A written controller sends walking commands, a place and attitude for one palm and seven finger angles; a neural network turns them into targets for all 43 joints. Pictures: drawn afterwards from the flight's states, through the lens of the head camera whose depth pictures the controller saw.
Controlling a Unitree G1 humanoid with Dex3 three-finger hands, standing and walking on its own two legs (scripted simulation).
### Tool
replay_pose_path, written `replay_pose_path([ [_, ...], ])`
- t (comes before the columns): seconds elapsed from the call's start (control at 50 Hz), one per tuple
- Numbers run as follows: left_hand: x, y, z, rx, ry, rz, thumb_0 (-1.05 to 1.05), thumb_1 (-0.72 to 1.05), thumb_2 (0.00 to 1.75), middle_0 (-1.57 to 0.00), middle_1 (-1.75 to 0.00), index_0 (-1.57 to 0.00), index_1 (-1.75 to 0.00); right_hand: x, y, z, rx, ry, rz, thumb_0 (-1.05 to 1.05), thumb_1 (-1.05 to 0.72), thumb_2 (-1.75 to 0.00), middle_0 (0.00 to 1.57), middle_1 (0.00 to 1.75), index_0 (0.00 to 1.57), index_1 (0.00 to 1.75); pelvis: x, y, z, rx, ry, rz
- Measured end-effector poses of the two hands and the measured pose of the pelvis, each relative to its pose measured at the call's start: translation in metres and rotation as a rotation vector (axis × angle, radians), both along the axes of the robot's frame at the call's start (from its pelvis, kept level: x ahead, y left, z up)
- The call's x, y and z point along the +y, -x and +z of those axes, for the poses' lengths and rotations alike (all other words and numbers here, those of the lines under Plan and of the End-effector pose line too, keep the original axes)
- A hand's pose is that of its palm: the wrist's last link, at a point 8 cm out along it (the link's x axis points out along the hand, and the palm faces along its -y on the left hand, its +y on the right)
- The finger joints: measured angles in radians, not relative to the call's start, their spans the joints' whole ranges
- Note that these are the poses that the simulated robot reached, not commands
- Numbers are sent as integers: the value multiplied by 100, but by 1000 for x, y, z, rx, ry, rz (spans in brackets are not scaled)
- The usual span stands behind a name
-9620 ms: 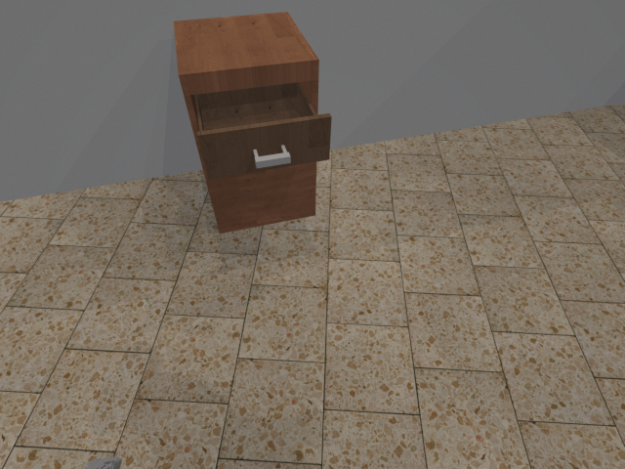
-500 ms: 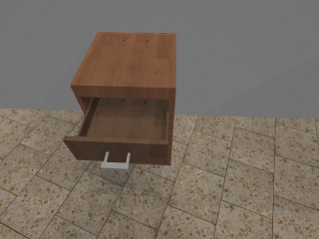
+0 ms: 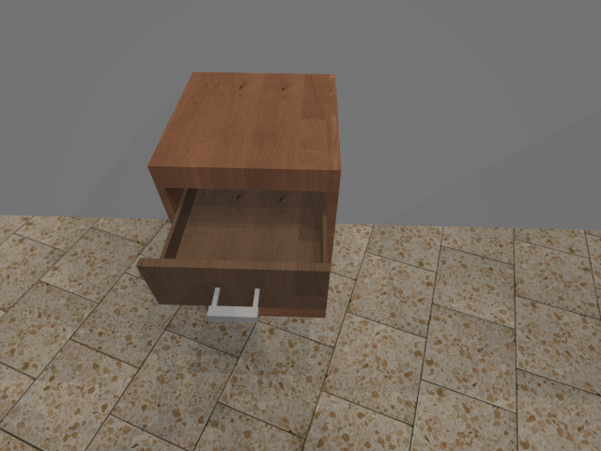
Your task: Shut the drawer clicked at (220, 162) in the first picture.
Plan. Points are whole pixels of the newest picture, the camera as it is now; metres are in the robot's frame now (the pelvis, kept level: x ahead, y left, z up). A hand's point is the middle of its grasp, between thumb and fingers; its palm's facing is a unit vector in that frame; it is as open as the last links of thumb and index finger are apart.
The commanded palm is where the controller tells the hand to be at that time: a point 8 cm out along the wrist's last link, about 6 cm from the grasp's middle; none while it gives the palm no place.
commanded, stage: look again from close up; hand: left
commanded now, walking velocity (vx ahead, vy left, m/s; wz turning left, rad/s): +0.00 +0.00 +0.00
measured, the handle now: (235, 303) +0.43 +0.17 -0.21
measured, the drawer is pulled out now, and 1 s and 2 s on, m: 0.22 0.22 0.22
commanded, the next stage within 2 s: raise the hand and make a fist in 0.52 s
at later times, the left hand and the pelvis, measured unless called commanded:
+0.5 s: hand out of the picture +0.02 +0.16 -0.17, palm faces +0.00 -0.98 -0.19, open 7.3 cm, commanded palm none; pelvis +0.03 -0.01 +0.00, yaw +0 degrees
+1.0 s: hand (234, 408) +0.19 +0.11 -0.06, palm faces -0.05 -1.00 +0.02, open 6.2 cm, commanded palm +0.15 +0.19 -0.08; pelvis -0.02 -0.04 -0.09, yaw +2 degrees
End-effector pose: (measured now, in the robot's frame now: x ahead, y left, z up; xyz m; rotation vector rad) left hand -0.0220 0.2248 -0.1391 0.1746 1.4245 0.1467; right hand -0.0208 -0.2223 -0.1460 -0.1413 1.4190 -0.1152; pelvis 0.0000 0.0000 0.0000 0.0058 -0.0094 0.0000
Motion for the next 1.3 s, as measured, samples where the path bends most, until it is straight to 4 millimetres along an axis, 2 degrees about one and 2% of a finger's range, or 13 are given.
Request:
replay_pose_path([
  [0.12,-12,1,-2,38,24,11,1,91,89,-20,-30,-20,-30,7,-2,-1,25,-12,-11,0,-91,-90,20,30,20,30,-1,-9,1,-2,2,-2],
  [0.26,-25,-21,-6,6,48,7,1,91,89,-20,-30,-20,-30,13,-21,-2,-4,-24,-17,0,-91,-90,20,30,20,30,-3,-19,1,-9,3,-5],
  [0.64,-22,-44,-1,-37,4,-4,1,92,89,-20,-30,-20,-30,1,-35,-3,-14,-18,-16,0,-92,-90,20,30,20,30,-13,-28,2,-12,4,-2],
  [0.68,-12,-66,14,-182,-26,71,3,95,89,-21,-30,-21,-30,-8,-41,2,-89,14,-13,1,-93,-90,20,30,20,30,-15,-26,1,-6,3,1],
  [0.76,-6,-142,76,-682,-71,72,4,96,89,-23,-33,-23,-33,-33,-79,13,-368,68,13,2,-93,-90,20,30,20,30,-17,-19,-6,24,-5,40],
  [0.82,-17,-193,108,-1026,-10,21,3,95,89,-26,-37,-26,-36,-52,-119,21,-557,103,69,2,-93,-90,20,30,20,30,-21,-8,-19,93,0,54],
  [0.88,-40,-218,119,-1318,120,-56,2,94,89,-30,-41,-30,-41,-67,-161,31,-736,134,120,2,-92,-90,20,30,20,30,-28,2,-41,170,-6,35],
  [0.94,-59,-214,106,-1478,202,-171,1,93,89,-35,-47,-35,-47,-76,-199,37,-880,152,171,1,-92,-90,20,30,20,30,-36,11,-68,228,-13,26],
  [0.98,-63,-202,85,-1461,225,-185,1,92,89,-39,-51,-39,-51,-76,-221,37,-943,152,199,1,-92,-90,20,30,20,30,-41,15,-85,249,-15,28],
  [1.04,-58,-179,53,-1355,203,-130,1,91,89,-45,-57,-46,-57,-68,-245,32,-997,135,233,1,-91,-90,19,30,20,30,-47,20,-103,269,-9,38],
  [1.1,-45,-158,44,-1307,124,-81,2,90,89,-51,-64,-52,-63,-53,-257,19,-1010,96,262,1,-91,-90,19,30,20,30,-52,22,-114,282,11,50],
  [1.18,-32,-154,58,-1387,57,-108,2,90,90,-59,-72,-59,-72,-31,-251,-11,-954,32,290,1,-91,-90,20,30,20,30,-56,27,-123,301,39,66],
  [1.3,-36,-189,54,-1392,163,-208,2,90,90,-71,-85,-71,-85,-17,-206,-59,-786,-26,249,1,-91,-90,20,30,20,30,-54,34,-131,330,56,68],
])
